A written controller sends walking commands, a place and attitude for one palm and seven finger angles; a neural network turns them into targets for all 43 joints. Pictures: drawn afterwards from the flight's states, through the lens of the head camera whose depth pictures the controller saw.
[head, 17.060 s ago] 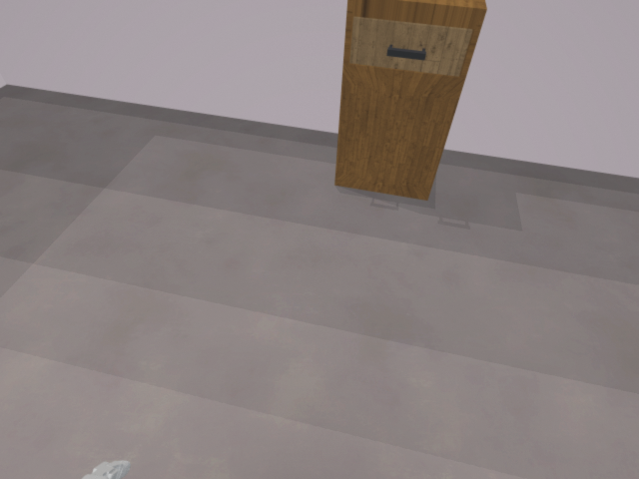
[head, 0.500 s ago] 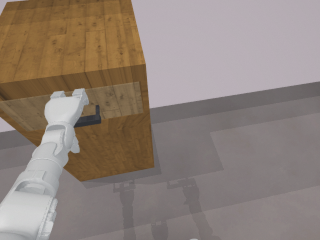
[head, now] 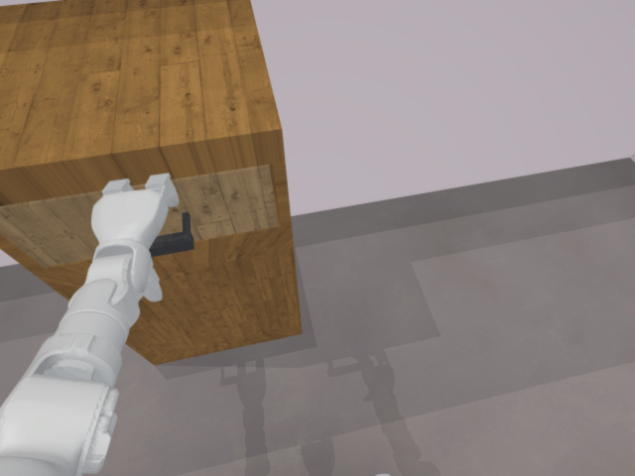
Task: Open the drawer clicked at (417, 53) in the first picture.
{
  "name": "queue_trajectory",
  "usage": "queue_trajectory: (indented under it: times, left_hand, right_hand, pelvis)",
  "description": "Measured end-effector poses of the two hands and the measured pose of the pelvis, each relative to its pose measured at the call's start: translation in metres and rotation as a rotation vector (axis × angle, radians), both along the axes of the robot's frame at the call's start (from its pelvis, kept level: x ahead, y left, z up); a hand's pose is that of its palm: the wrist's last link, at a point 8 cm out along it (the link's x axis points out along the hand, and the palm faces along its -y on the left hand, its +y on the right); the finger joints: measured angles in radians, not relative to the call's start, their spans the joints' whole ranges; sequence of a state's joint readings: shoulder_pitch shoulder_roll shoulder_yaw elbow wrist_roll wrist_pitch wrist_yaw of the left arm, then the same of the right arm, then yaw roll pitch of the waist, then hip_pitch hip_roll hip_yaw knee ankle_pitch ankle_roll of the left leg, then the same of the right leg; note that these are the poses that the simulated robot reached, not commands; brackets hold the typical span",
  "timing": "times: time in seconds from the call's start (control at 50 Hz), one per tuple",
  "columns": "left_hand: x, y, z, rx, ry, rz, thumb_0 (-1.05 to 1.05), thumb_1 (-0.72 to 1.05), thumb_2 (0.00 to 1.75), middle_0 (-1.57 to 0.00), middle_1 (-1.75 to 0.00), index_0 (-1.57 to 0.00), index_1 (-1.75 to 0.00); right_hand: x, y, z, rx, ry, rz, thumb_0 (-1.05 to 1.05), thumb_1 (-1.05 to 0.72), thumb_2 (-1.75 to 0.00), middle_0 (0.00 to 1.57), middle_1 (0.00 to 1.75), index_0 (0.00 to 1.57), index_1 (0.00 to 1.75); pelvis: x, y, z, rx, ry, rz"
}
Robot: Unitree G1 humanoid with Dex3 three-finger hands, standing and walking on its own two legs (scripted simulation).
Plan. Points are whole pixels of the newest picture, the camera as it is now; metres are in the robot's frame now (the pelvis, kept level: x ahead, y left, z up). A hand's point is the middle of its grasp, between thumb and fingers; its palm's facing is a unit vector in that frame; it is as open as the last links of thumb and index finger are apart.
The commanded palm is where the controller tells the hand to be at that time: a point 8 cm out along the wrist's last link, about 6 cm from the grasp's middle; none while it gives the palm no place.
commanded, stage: move the hooked fingers above the handle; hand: left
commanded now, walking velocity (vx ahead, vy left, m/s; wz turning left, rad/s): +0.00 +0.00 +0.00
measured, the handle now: (148, 236) +0.48 +0.27 -0.05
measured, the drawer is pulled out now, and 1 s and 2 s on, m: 0.00 0.00 0.00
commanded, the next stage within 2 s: lift the fingers back up to retry in 1.90 s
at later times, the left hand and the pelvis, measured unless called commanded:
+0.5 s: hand (150, 240) +0.43 +0.24 +0.01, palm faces -0.04 -0.05 -1.00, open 13.8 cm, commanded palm +0.41 +0.25 +0.07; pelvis +0.00 +0.01 +0.00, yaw +0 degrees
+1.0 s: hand (148, 249) +0.41 +0.24 +0.01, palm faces -0.04 -0.06 -1.00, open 13.8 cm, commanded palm +0.40 +0.25 +0.07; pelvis -0.01 +0.00 +0.00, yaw +1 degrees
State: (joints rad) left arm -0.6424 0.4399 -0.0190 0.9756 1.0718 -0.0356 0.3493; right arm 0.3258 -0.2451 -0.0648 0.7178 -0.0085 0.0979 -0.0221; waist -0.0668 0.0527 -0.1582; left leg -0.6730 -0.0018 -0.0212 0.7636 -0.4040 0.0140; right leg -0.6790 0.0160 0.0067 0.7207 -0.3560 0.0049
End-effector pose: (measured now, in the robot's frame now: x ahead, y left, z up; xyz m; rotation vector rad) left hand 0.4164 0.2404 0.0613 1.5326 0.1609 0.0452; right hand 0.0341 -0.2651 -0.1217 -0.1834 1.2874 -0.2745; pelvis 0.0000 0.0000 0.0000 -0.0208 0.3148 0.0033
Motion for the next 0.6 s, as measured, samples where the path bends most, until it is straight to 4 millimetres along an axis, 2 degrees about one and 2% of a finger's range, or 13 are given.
queue_trajectory:
  times: [0.12, 0.32, 0.38, 0.52, 0.6]
  left_hand:
    - [-0.001, 0.001, -0.004, -0.001, -0.038, -0.005, 0.0, -0.48, 0.3, -0.34, -1.22, -0.32, -1.2]
    - [-0.013, 0.031, -0.003, 0.044, -0.002, 0.096, 0.0, -0.48, 0.3, -0.33, -1.21, -0.32, -1.2]
    - [-0.013, 0.025, -0.002, 0.028, 0.014, 0.061, 0.0, -0.48, 0.3, -0.33, -1.21, -0.32, -1.2]
    - [-0.004, -0.005, 0.002, -0.018, -0.046, -0.049, 0.0, -0.49, 0.3, -0.32, -1.2, -0.32, -1.2]
    - [-0.001, -0.008, 0.002, -0.015, -0.079, -0.026, 0.0, -0.48, 0.3, -0.34, -1.21, -0.32, -1.2]
  right_hand:
    - [-0.002, 0.002, -0.002, 0.004, 0.006, -0.002, 0.01, -0.91, -0.9, 0.2, 0.3, 0.2, 0.3]
    - [0.002, 0.007, -0.003, 0.015, 0.002, 0.008, 0.01, -0.91, -0.9, 0.2, 0.3, 0.2, 0.3]
    - [0.005, 0.008, 0.0, 0.004, -0.006, 0.017, 0.01, -0.91, -0.9, 0.2, 0.3, 0.2, 0.3]
    - [0.008, 0.007, 0.003, -0.009, -0.03, 0.023, 0.01, -0.91, -0.9, 0.2, 0.3, 0.2, 0.3]
    - [0.006, 0.007, -0.001, 0.006, -0.03, 0.018, 0.01, -0.91, -0.9, 0.2, 0.3, 0.2, 0.3]
  pelvis:
    - [0.0, 0.003, -0.002, 0.001, 0.009, -0.012]
    - [-0.003, 0.006, -0.001, -0.002, -0.001, -0.002]
    - [-0.003, 0.007, 0.0, -0.005, -0.008, 0.009]
    - [-0.004, 0.008, -0.001, -0.007, -0.008, 0.007]
    - [-0.005, 0.008, -0.003, -0.002, -0.003, -0.012]
